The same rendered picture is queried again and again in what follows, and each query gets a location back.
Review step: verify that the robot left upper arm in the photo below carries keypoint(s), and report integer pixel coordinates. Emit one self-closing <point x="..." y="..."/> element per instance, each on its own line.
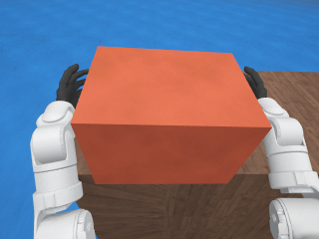
<point x="72" y="224"/>

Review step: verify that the right robot forearm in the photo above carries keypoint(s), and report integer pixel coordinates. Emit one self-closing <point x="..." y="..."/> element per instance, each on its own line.
<point x="287" y="153"/>

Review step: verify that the left robot forearm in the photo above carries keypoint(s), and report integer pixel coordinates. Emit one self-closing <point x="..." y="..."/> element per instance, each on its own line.
<point x="54" y="162"/>

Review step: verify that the pedestal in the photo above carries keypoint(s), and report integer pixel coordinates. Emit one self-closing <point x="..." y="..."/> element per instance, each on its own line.
<point x="238" y="209"/>

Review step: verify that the robot right upper arm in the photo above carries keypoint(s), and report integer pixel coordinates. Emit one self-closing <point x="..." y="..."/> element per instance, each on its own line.
<point x="294" y="218"/>

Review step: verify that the robot left hand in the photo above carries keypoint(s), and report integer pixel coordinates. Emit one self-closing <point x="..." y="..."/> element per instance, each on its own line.
<point x="68" y="85"/>

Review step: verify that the robot right hand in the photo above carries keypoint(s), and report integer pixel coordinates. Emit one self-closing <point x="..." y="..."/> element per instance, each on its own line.
<point x="255" y="82"/>

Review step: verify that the carton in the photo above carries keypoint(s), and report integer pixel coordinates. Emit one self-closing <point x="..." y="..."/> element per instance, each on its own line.
<point x="153" y="116"/>

